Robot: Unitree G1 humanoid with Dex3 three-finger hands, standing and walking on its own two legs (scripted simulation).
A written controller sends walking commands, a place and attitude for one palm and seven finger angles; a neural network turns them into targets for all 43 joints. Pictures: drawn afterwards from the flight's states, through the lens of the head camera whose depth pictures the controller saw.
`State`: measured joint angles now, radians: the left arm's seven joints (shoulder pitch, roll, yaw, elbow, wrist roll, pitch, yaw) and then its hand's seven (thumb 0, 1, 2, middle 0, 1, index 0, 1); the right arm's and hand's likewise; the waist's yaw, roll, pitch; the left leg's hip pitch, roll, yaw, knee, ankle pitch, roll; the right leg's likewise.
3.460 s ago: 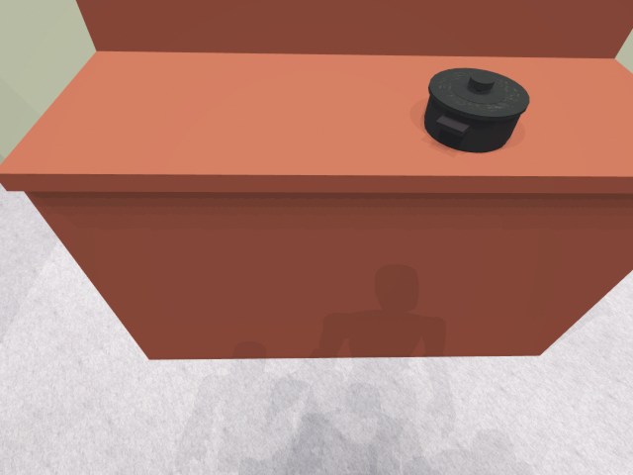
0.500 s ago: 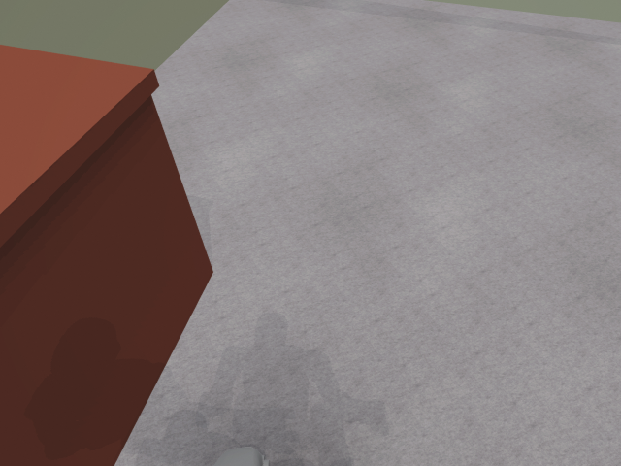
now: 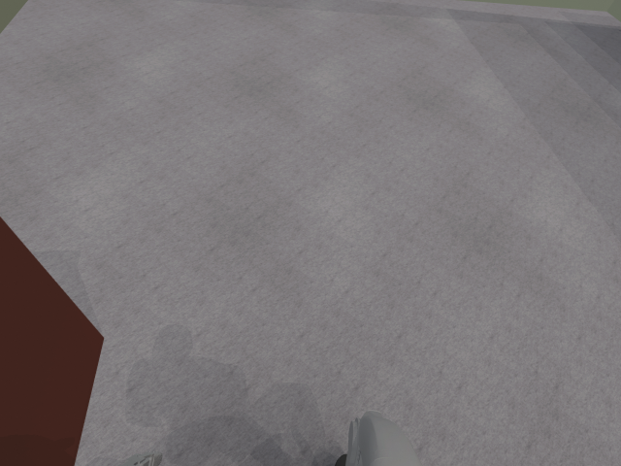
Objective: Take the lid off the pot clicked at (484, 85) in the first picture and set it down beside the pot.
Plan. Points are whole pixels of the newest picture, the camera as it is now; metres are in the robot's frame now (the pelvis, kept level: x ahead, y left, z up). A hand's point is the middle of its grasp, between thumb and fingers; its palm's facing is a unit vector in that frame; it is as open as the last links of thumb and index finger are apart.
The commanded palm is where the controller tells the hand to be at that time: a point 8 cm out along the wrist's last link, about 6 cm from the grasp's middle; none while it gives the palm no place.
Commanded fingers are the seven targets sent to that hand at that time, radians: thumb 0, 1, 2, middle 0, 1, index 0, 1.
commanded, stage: walk to a spot facing it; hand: left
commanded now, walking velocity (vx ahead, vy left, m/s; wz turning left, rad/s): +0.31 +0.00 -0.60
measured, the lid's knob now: out of the picture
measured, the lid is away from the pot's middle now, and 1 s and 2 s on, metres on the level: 0.00 0.00 0.00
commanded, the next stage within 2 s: turn to face it in 0.44 s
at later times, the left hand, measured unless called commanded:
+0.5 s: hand (227, 355) +0.30 +0.14 -0.17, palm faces -0.20 -0.95 -0.22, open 7.3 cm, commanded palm none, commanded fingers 0.00 0.90 0.90 -0.20 -0.30 -0.20 -0.30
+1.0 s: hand (239, 282) +0.45 +0.14 -0.17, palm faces -0.14 -0.97 -0.19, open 7.4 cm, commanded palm none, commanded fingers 0.00 0.90 0.90 -0.20 -0.30 -0.20 -0.30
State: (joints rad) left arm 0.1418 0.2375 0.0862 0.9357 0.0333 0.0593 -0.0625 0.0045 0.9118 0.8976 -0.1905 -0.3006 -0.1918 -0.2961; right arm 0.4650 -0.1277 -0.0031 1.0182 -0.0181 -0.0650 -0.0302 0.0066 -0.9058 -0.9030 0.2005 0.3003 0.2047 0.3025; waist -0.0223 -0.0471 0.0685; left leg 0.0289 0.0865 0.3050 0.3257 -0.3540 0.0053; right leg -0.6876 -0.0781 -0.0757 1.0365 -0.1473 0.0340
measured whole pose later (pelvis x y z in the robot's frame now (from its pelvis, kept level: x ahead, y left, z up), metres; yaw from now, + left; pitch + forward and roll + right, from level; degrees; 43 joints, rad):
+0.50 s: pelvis +0.21 -0.05 -0.01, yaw -16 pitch +1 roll +0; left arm 0.26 0.21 0.07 0.97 0.02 -0.04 -0.01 0.00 0.92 0.90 -0.20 -0.30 -0.20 -0.30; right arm 0.13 -0.17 -0.05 0.90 -0.03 -0.02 0.00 0.01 -0.91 -0.90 0.20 0.30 0.20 0.30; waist 0.01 0.00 0.06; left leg -0.62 0.17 0.02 0.96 -0.25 -0.08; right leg -0.24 0.10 -0.01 0.47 -0.24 -0.10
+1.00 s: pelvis +0.34 -0.03 +0.00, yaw -11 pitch +1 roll -1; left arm 0.19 0.18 0.07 0.96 0.02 0.04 0.02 0.00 0.91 0.90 -0.20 -0.30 -0.20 -0.30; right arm 0.27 -0.18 -0.05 0.98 -0.02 0.02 -0.01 0.00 -0.93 -0.90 0.20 0.30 0.21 0.30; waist -0.02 -0.02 0.03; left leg -0.30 -0.04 0.00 0.45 -0.17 0.06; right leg -0.46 -0.05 0.01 0.94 -0.39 0.07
